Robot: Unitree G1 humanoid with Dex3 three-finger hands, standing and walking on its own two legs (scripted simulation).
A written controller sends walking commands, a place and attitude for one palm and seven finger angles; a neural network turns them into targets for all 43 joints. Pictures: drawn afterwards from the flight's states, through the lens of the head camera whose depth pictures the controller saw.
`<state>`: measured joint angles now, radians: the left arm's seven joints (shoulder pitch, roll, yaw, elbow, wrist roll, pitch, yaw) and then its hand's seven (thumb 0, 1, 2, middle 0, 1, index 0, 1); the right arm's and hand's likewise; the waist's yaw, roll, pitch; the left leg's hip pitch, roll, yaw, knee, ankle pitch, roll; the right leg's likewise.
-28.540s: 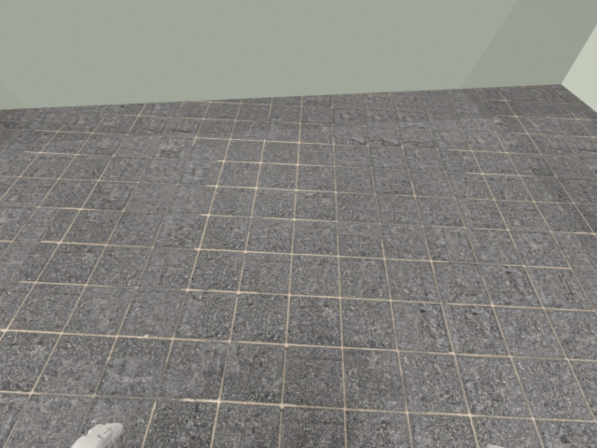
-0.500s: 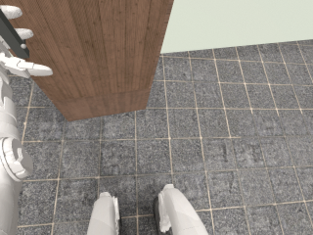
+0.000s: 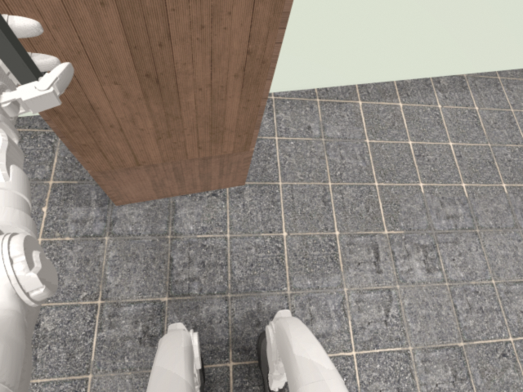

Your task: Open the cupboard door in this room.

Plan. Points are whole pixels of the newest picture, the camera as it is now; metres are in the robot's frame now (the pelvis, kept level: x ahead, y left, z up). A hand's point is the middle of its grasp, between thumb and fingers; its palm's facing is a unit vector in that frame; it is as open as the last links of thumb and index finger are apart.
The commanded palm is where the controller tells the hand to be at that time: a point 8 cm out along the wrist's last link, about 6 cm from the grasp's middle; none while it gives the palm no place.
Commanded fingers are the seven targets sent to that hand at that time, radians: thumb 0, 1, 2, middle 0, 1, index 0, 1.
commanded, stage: close the thumb around the handle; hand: left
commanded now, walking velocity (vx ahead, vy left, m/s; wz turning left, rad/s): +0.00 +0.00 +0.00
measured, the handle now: (17, 46) +0.58 +0.27 +0.07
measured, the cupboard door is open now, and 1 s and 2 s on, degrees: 0 27 44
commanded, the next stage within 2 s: pull the door open along its arc in 0.22 s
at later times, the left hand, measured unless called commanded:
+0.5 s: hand (42, 89) +0.52 +0.24 +0.06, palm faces +0.12 -0.99 -0.03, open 5.8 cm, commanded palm +0.49 +0.27 +0.06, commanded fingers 0.00 0.90 0.90 -0.40 -1.35 -0.40 -1.35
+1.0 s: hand (107, 189) +0.38 +0.16 +0.06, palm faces +0.35 -0.94 +0.06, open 6.1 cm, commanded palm +0.32 +0.21 +0.06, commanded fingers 0.00 0.90 0.90 -0.40 -1.35 -0.40 -1.35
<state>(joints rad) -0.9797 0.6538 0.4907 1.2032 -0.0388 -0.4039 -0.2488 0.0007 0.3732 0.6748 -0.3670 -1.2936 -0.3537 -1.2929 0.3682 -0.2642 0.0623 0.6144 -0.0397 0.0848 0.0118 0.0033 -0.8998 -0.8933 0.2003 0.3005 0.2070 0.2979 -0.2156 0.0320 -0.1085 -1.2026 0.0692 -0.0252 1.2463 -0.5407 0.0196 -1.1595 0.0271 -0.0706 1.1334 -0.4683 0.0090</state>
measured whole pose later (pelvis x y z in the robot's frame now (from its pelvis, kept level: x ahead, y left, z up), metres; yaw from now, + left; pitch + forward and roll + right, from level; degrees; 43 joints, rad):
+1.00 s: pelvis +0.02 +0.00 +0.03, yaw +1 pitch +20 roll -2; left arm -0.19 0.06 0.15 0.43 -0.09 -0.43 0.25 0.02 0.68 0.75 -0.32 -1.33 -0.35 -1.29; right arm 0.26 -0.22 -0.01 0.53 -0.04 0.06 0.07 0.01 -0.90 -0.89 0.20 0.30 0.20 0.30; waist -0.06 0.02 -0.17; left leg -0.93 0.04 0.03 1.10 -0.53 0.01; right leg -0.93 0.01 -0.02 1.05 -0.48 0.01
